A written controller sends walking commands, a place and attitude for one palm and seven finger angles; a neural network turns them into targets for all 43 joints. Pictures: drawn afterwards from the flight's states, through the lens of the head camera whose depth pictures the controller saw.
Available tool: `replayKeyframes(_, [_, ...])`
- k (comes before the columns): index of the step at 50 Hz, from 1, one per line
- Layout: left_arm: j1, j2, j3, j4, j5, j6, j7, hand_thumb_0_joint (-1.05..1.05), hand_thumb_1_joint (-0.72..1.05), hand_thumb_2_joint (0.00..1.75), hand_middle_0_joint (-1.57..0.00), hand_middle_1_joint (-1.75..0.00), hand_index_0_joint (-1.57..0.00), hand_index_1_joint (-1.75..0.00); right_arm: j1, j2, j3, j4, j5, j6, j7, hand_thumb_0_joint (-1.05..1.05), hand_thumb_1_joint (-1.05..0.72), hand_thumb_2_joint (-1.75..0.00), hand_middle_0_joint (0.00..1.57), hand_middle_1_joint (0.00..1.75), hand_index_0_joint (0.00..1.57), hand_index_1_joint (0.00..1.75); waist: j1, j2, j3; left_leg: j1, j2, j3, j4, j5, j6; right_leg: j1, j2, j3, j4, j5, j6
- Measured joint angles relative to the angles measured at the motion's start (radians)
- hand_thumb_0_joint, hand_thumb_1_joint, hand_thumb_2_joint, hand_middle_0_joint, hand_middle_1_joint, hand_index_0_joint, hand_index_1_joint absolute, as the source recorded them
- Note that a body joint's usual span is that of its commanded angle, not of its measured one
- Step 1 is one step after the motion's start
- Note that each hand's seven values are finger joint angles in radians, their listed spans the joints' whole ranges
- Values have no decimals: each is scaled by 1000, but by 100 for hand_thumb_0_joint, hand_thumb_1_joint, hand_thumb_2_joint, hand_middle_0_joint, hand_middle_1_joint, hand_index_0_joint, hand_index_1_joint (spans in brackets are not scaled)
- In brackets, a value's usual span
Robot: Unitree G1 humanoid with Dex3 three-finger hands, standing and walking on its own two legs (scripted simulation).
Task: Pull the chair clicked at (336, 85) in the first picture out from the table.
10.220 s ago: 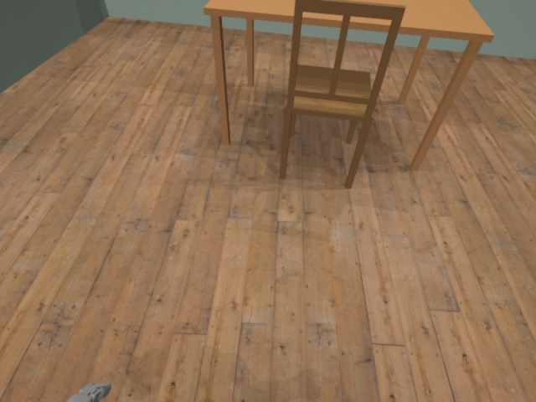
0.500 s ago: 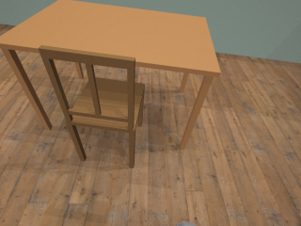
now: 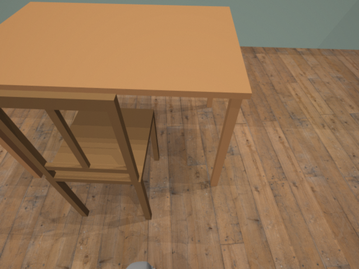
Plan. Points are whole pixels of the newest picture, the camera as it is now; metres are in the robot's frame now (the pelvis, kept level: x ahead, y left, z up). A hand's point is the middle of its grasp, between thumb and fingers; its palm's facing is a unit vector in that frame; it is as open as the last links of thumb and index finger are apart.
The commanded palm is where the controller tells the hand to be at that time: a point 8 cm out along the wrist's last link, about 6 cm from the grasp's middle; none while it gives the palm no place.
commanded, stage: come to a stop and stand still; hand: left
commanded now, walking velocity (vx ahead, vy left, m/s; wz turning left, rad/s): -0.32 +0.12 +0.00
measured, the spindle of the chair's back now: (71, 141) +0.50 +0.37 -0.08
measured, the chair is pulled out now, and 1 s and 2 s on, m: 0.00 0.00 0.00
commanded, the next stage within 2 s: none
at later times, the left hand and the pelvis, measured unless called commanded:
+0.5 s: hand out of the picture +0.06 +0.20 -0.17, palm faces +0.00 -0.96 -0.27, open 7.3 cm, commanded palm none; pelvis +0.02 -0.01 +0.00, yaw -4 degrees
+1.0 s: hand out of the picture +0.00 +0.11 -0.17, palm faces +0.05 -0.98 -0.20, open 7.2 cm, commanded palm none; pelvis -0.03 -0.07 +0.00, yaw -1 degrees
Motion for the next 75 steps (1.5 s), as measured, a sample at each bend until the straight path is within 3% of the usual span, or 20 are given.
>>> replayKeyframes(5, [44,0,-11,32,5,11,-4,-1,93,90,-20,-30,-20,-30,-74,-9,4,-20,2,-3,-12,1,-94,-90,20,30,20,30,37,-5,-25,41,-3,10,-298,62,-34,54,7,13,-37,-18,14])
replayKeyframes(8, [70,-13,-21,51,-1,27,0,-1,92,90,-19,-30,-20,-30,-95,-20,11,-17,9,-10,-13,1,-94,-90,20,30,20,30,54,3,-29,140,-13,7,-491,195,-36,66,11,20,18,-69,35])
replayKeyframes(12, [84,-2,-21,54,-5,60,10,0,92,90,-19,-30,-20,-30,-125,10,21,-19,12,1,-20,1,-95,-90,20,30,20,30,78,-63,-18,190,-55,45,-523,136,-2,69,-36,52,65,-103,63])
replayKeyframes(14, [81,3,-21,49,-6,72,9,0,91,90,-19,-30,-20,-30,-149,20,24,-32,12,7,-25,0,-94,-90,20,30,20,30,81,-77,1,200,-65,59,-544,145,5,40,-46,76,143,-186,74])
replayKeyframes(17, [68,9,-13,35,-4,90,6,0,91,90,-19,-30,-20,-30,-186,24,19,-56,8,17,-33,0,-94,-90,20,30,20,30,75,-68,35,194,-60,64,-566,169,8,-34,-35,117,337,-317,81])
replayKeyframes(21, [56,25,5,9,1,102,6,0,91,90,-19,-30,-20,-30,-218,15,7,-76,2,34,-31,0,-93,-90,20,30,20,30,68,-42,63,169,-35,65,-569,192,-8,-99,-24,148,479,-349,93])
replayKeyframes(25, [52,40,12,-12,2,100,4,0,91,90,-19,-30,-20,-30,-215,-5,-7,-77,-1,44,-23,0,-92,-90,20,30,20,30,61,-17,60,143,-13,61,-547,201,-35,-59,-43,141,353,-301,93])
replayKeyframes(28, [62,42,10,-20,10,81,4,0,91,90,-19,-30,-20,-30,-194,-26,-19,-70,8,57,-13,0,-91,-90,20,30,20,30,57,3,39,104,-1,46,-472,165,-55,10,-48,127,169,-157,83])
replayKeyframes(31, [69,20,-7,-16,18,82,2,0,91,90,-19,-30,-20,-30,-162,-48,-31,-58,11,86,-5,0,-91,-90,20,30,20,30,44,28,15,64,-34,-16,-323,-44,-36,14,-38,103,172,-155,43])
replayKeyframes(36, [70,-9,-21,-8,14,76,1,0,91,90,-19,-30,-20,-30,-112,-50,-26,-25,10,81,3,0,-91,-90,20,30,20,30,37,11,-22,77,-65,-28,-165,-46,-23,28,-25,93,75,-90,15])
replayKeyframes(40, [58,-8,-19,-4,12,62,7,1,93,90,-20,-30,-21,-30,-71,-34,-14,0,12,68,-2,0,-91,-90,20,30,20,30,39,-4,-34,182,-63,-18,-297,-63,-28,19,-2,75,32,-55,-3])
replayKeyframes(45, [38,-6,-23,24,-6,54,4,0,93,90,-20,-30,-21,-30,-35,-6,9,43,10,41,-17,0,-91,-90,20,30,20,30,35,-6,-32,318,-51,-42,-576,27,-35,0,25,32,23,-37,-8])
replayKeyframes(50, [51,7,-19,65,-12,56,6,0,94,90,-20,-30,-21,-30,-7,32,35,71,8,29,-19,0,-91,-90,20,30,20,30,53,-36,-27,350,-52,-33,-622,66,-50,42,29,41,-50,13,-7])
replayKeyframes(75, [148,-62,-35,122,-5,51,6,0,91,90,-19,-30,-20,-30,95,69,45,80,8,16,-27,0,-91,-90,20,30,20,30,47,-38,-49,336,-81,-4,-638,83,-15,22,5,73,-67,42,20])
